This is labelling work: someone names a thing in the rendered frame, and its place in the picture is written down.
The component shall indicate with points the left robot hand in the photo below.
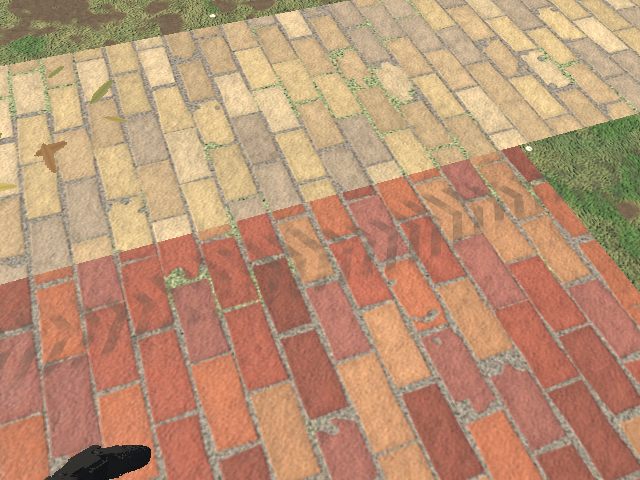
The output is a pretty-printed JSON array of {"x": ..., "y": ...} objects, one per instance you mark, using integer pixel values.
[{"x": 96, "y": 463}]

